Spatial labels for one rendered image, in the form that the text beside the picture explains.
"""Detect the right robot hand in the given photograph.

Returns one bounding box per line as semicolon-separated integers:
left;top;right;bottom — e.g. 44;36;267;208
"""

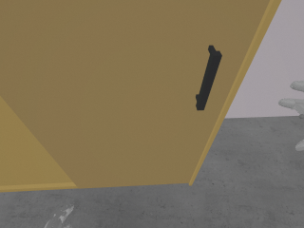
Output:
278;81;304;151

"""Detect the left robot hand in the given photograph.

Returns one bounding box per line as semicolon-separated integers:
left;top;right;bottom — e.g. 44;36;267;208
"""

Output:
45;204;74;228

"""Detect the handle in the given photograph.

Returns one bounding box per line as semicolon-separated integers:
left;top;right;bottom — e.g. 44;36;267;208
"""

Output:
196;45;222;111

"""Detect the wardrobe door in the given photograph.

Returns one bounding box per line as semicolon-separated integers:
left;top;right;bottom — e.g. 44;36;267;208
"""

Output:
0;0;270;189
0;96;73;186

